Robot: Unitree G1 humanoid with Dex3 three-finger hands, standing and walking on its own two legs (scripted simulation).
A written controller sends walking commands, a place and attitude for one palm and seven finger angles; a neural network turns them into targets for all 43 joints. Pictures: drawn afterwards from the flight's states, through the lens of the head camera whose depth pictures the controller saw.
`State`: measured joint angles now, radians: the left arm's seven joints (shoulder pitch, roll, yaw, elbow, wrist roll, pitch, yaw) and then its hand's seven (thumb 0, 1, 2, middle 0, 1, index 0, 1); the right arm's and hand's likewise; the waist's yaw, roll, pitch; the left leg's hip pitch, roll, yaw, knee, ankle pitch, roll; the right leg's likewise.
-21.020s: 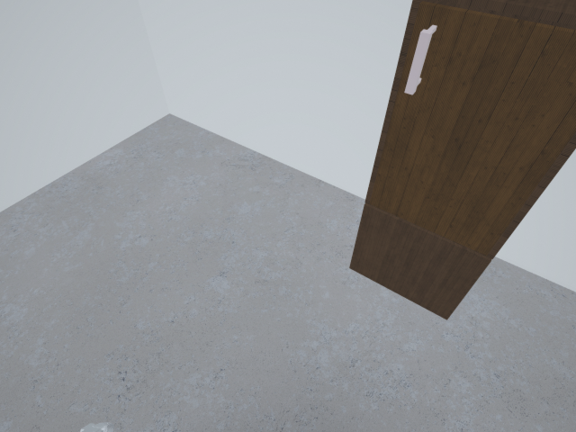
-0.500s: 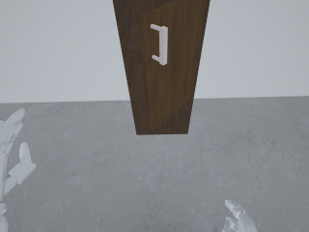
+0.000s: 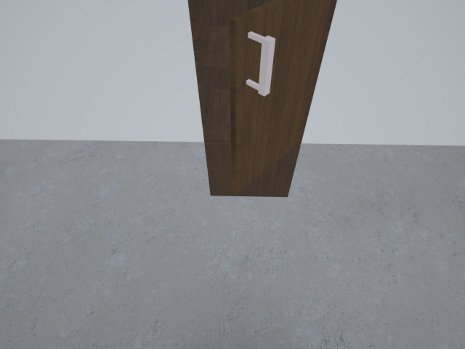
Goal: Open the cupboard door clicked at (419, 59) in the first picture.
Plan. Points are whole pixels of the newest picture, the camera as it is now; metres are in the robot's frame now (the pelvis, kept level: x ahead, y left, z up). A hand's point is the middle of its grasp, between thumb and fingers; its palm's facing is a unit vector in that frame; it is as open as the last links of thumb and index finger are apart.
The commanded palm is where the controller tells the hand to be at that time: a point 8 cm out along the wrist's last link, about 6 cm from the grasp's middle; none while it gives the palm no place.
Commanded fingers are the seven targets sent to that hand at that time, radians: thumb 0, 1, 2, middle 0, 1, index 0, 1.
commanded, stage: let the arm hang, fingers relaxed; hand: left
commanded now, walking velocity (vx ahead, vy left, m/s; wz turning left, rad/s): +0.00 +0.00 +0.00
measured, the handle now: (259, 64) +0.67 -0.02 +0.14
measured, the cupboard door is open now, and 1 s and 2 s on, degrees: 47 47 47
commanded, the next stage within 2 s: look to check the result in 0.56 s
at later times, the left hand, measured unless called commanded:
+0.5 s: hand out of the picture -0.02 +0.16 -0.17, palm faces +0.03 -0.99 -0.17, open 7.3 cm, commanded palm none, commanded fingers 0.00 0.90 0.90 -0.20 -0.30 -0.20 -0.30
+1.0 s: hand out of the picture -0.02 +0.16 -0.17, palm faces +0.02 -0.98 -0.18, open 7.3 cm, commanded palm none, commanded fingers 0.00 0.90 0.90 -0.20 -0.30 -0.20 -0.30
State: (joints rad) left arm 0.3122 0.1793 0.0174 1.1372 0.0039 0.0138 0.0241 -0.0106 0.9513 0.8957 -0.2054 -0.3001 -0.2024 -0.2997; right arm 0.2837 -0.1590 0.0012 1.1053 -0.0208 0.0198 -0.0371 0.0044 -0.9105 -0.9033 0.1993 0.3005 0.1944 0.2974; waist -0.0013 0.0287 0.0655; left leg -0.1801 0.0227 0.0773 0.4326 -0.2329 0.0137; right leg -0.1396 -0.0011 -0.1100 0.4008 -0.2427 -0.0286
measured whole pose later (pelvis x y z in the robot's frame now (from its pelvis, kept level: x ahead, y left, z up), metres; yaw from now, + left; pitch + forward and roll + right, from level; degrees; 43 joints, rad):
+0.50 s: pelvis -0.01 +0.01 +0.00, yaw -1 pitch -2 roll +0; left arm 0.30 0.10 0.01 1.16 0.01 -0.01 0.03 0.01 0.92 0.90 -0.20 -0.30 -0.20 -0.30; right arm 0.31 -0.11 0.00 1.16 -0.02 0.00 -0.04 0.00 -0.91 -0.90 0.20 0.30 0.19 0.30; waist -0.01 0.02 0.03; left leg -0.17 0.01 0.11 0.41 -0.22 0.03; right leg -0.16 -0.02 -0.08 0.42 -0.24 -0.02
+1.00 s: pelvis -0.01 +0.01 +0.00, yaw -1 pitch -1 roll +0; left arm 0.30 0.10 0.01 1.15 0.01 -0.01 0.04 0.00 0.91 0.90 -0.20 -0.30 -0.20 -0.30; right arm 0.29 -0.12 -0.01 1.15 -0.02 0.00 -0.04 0.00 -0.91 -0.90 0.20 0.30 0.19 0.30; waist -0.01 0.03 0.04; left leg -0.17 0.01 0.11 0.40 -0.21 0.02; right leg -0.16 -0.01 -0.08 0.41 -0.23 -0.02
